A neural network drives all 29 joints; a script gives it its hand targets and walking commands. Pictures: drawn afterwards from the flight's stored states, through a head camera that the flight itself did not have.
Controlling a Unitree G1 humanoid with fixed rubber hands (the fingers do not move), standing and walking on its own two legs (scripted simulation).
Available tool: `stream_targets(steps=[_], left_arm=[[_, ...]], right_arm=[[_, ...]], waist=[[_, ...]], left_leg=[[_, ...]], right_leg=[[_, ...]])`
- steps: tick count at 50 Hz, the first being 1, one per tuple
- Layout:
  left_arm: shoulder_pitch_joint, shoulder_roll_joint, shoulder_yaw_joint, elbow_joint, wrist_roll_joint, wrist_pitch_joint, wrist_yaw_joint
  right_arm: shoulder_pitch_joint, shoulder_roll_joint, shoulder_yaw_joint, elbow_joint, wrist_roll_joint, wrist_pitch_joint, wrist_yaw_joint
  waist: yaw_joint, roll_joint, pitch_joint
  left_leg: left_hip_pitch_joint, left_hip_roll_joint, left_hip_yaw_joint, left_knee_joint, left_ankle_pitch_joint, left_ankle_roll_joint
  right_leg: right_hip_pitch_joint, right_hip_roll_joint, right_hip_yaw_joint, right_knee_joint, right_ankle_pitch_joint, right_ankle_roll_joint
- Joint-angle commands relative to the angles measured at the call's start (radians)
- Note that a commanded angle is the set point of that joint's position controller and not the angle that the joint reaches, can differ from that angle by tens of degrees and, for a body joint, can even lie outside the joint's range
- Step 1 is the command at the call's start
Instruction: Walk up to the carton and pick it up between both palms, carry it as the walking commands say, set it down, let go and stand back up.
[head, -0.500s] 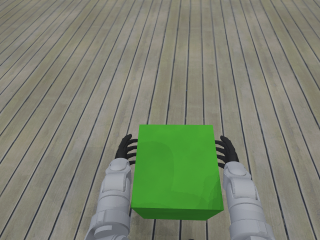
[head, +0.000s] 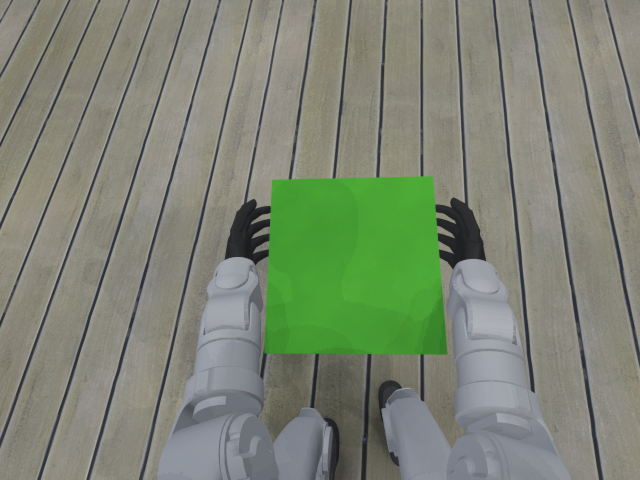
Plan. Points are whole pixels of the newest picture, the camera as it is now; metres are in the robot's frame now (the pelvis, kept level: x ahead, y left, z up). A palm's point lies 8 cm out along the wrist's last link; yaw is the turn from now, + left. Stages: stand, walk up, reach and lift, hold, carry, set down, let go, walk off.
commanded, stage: set down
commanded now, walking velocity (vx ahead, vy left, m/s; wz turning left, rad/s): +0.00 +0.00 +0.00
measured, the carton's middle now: (351, 278) +0.37 -0.02 -0.13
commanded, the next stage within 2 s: none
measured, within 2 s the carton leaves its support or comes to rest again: neither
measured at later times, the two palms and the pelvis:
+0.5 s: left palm (259, 260) +0.41 +0.12 -0.13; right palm (451, 263) +0.39 -0.17 -0.13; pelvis +0.01 -0.02 -0.06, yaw +1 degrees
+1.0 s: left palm (268, 260) +0.44 +0.13 -0.21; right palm (434, 267) +0.41 -0.16 -0.22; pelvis -0.02 -0.01 -0.14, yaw +2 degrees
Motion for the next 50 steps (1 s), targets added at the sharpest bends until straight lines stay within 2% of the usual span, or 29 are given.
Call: stream_targets(steps=[1,2,10,11,14,15,18,19,20,21,22,25,26,27,28,29,31,32,33,34,37,38,39,40,42,43,46,47,50], left_arm=[[-0.35,-0.795,-0.47,0.162,-0.059,0.024,-0.227],[-0.321,-0.829,-0.494,0.123,-0.071,0.016,-0.226],[-0.347,-0.77,-0.541,0.135,-0.114,-0.037,-0.217],[-0.358,-0.811,-0.553,0.154,-0.114,-0.042,-0.209],[-0.413,-0.812,-0.622,0.065,-0.171,-0.066,-0.217],[-0.362,-0.779,-0.636,0.085,-0.162,-0.06,-0.204],[-0.348,-0.75,-0.591,0.168,-0.165,-0.053,-0.214],[-0.405,-0.785,-0.666,0.064,-0.192,-0.062,-0.217],[-0.403,-0.782,-0.625,0.106,-0.197,-0.057,-0.214],[-0.368,-0.759,-0.656,0.088,-0.205,-0.052,-0.21],[-0.407,-0.736,-0.62,0.138,-0.205,-0.047,-0.207],[-0.432,-0.727,-0.613,0.144,-0.203,-0.056,-0.207],[-0.491,-0.691,-0.545,0.21,-0.202,-0.057,-0.205],[-0.483,-0.732,-0.534,0.206,-0.19,-0.058,-0.208],[-0.519,-0.686,-0.49,0.224,-0.178,-0.059,-0.204],[-0.505,-0.696,-0.462,0.276,-0.138,-0.042,-0.197],[-0.569,-0.725,-0.487,0.223,-0.167,-0.055,-0.212],[-0.544,-0.762,-0.488,0.22,-0.173,-0.057,-0.218],[-0.624,-0.757,-0.57,0.116,-0.231,-0.067,-0.219],[-0.55,-0.774,-0.545,0.241,-0.198,-0.04,-0.211],[-0.546,-0.735,-0.476,0.275,-0.167,-0.031,-0.204],[-0.566,-0.773,-0.539,0.234,-0.204,-0.036,-0.204],[-0.595,-0.755,-0.53,0.223,-0.212,-0.046,-0.198],[-0.66,-0.767,-0.54,0.241,-0.211,-0.039,-0.192],[-0.693,-0.691,-0.51,0.237,-0.201,-0.05,-0.189],[-0.655,-0.734,-0.533,0.27,-0.192,-0.042,-0.172],[-0.774,-0.745,-0.539,0.224,-0.215,-0.036,-0.161],[-0.768,-0.74,-0.527,0.211,-0.224,-0.04,-0.156],[-0.714,-0.783,-0.517,0.273,-0.195,-0.02,-0.142]], right_arm=[[-0.457,0.863,0.536,0.088,0.091,-0.005,0.207],[-0.37,0.818,0.508,0.085,0.069,-0.013,0.202],[-0.437,0.802,0.527,0.087,0.106,-0.071,0.174],[-0.451,0.774,0.543,0.079,0.115,-0.086,0.164],[-0.364,0.846,0.568,0.112,0.121,-0.082,0.142],[-0.395,0.832,0.594,0.038,0.148,-0.097,0.155],[-0.391,0.897,0.611,0.133,0.188,-0.068,0.118],[-0.462,0.918,0.659,0.037,0.198,-0.084,0.128],[-0.37,0.882,0.624,0.121,0.167,-0.069,0.118],[-0.46,0.878,0.669,0.044,0.222,-0.077,0.118],[-0.419,0.788,0.613,0.084,0.17,-0.085,0.112],[-0.477,0.943,0.647,0.058,0.19,-0.084,0.075],[-0.508,0.769,0.565,0.149,0.14,-0.08,0.068],[-0.569,0.854,0.601,0.123,0.169,-0.073,0.069],[-0.567,0.848,0.562,0.152,0.137,-0.061,0.076],[-0.626,0.783,0.508,0.137,0.128,-0.071,0.073],[-0.533,0.886,0.484,0.211,0.092,-0.064,0.082],[-0.597,0.839,0.493,0.167,0.107,-0.075,0.081],[-0.517,0.938,0.559,0.157,0.114,-0.063,0.075],[-0.59,0.864,0.53,0.14,0.124,-0.08,0.082],[-0.621,0.778,0.503,0.152,0.122,-0.066,0.079],[-0.654,0.837,0.569,0.123,0.17,-0.069,0.09],[-0.636,0.859,0.541,0.154,0.157,-0.065,0.083],[-0.719,0.817,0.55,0.126,0.173,-0.069,0.082],[-0.729,0.863,0.558,0.166,0.203,-0.061,0.074],[-0.707,0.839,0.536,0.165,0.171,-0.061,0.078],[-0.703,0.79,0.472,0.242,0.154,-0.046,0.079],[-0.718,0.824,0.498,0.231,0.151,-0.047,0.079],[-0.834,0.816,0.507,0.144,0.18,-0.057,0.088]], waist=[[0.029,-0.068,-0.564],[-0.04,-0.065,-0.618],[-0.028,-0.102,-0.675],[0.0,-0.043,-0.711],[-0.038,-0.044,-0.904],[-0.004,0.002,-0.859],[0.017,-0.074,-0.79],[0.054,-0.029,-0.966],[-0.005,-0.071,-0.882],[0.068,-0.013,-0.903],[-0.025,-0.077,-0.809],[0.043,-0.068,-0.926],[-0.034,-0.074,-0.713],[0.027,-0.096,-0.739],[0.01,-0.099,-0.703],[0.057,-0.011,-0.648],[-0.027,-0.125,-0.796],[0.009,-0.068,-0.812],[-0.026,-0.161,-0.981],[0.012,-0.056,-0.932],[-0.029,-0.045,-0.836],[0.01,-0.048,-0.952],[-0.037,-0.124,-0.868],[-0.023,-0.041,-0.901],[0.036,-0.081,-0.885],[-0.019,-0.091,-0.884],[-0.025,-0.015,-0.87],[-0.006,-0.107,-0.888],[0.032,-0.031,-1.01]], left_leg=[[-0.02,0.005,-0.059,-0.179,0.148,-0.031],[0.03,0.006,-0.07,-0.167,0.165,-0.036],[-0.168,-0.003,-0.065,-0.027,0.221,-0.049],[-0.145,0.001,-0.048,-0.03,0.249,-0.059],[-0.172,-0.02,-0.035,0.045,0.195,-0.063],[-0.172,-0.005,-0.046,0.025,0.344,-0.069],[-0.326,-0.015,-0.026,0.072,0.098,-0.043],[-0.28,-0.044,-0.033,0.084,0.239,-0.044],[-0.303,-0.031,-0.022,0.106,0.158,-0.043],[-0.29,-0.029,-0.029,0.089,0.191,-0.048],[-0.335,-0.022,-0.033,0.095,0.228,-0.044],[-0.291,-0.026,-0.035,0.126,0.097,-0.04],[-0.463,-0.026,-0.016,0.159,0.049,-0.045],[-0.438,-0.034,-0.033,0.146,-0.008,-0.035],[-0.497,-0.023,-0.028,0.146,-0.036,-0.026],[-0.492,-0.038,0.002,0.149,-0.023,-0.034],[-0.434,-0.041,-0.015,0.162,0.01,-0.029],[-0.554,-0.039,-0.001,0.204,0.051,-0.049],[-0.407,-0.046,-0.018,0.201,0.125,-0.03],[-0.394,-0.047,-0.017,0.223,0.112,-0.048],[-0.462,-0.046,-0.009,0.255,0.0,-0.056],[-0.475,-0.058,0.019,0.285,0.027,-0.063],[-0.536,-0.043,-0.026,0.284,0.023,-0.045],[-0.499,-0.047,-0.012,0.295,0.003,-0.049],[-0.58,-0.056,0.022,0.334,-0.032,-0.04],[-0.48,-0.033,-0.04,0.31,0.004,-0.031],[-0.627,-0.069,0.041,0.381,-0.059,-0.066],[-0.557,-0.057,-0.019,0.366,0.014,-0.055],[-0.458,-0.067,-0.017,0.407,0.058,-0.062]], right_leg=[[0.554,0.04,-0.012,0.028,0.134,-0.021],[0.55,0.043,-0.02,0.038,0.169,-0.025],[0.377,0.049,-0.014,0.162,0.254,-0.006],[0.416,0.034,-0.001,0.162,0.265,-0.01],[0.479,0.046,0.013,0.22,0.292,-0.012],[0.373,0.055,-0.001,0.246,0.375,0.0],[0.481,0.043,0.031,0.23,0.227,0.005],[0.496,0.045,0.027,0.277,0.344,0.018],[0.468,0.043,0.038,0.246,0.282,0.009],[0.455,0.048,0.027,0.269,0.269,0.011],[0.373,0.053,0.02,0.261,0.315,0.004],[0.401,0.051,0.014,0.297,0.153,0.028],[0.315,0.049,0.029,0.299,0.127,0.0],[0.326,0.061,0.028,0.281,0.044,0.008],[0.295,0.059,0.016,0.309,0.018,0.005],[0.239,0.052,0.024,0.297,-0.023,0.006],[0.26,0.084,-0.014,0.332,0.044,0.009],[0.308,0.057,0.02,0.356,0.137,0.004],[0.35,0.07,-0.023,0.385,0.204,0.025],[0.287,0.064,-0.011,0.399,0.144,0.006],[0.162,0.077,-0.009,0.416,0.038,0.003],[0.269,0.062,-0.008,0.426,0.066,0.009],[0.168,0.082,-0.039,0.48,0.085,0.016],[0.134,0.071,-0.031,0.479,0.059,0.012],[0.164,0.066,-0.013,0.491,0.05,0.022],[0.046,0.093,-0.047,0.534,0.018,0.03],[0.095,0.091,-0.032,0.528,-0.024,0.0],[0.004,0.091,-0.064,0.575,0.024,0.018],[-0.021,0.09,-0.046,0.614,0.033,0.014]])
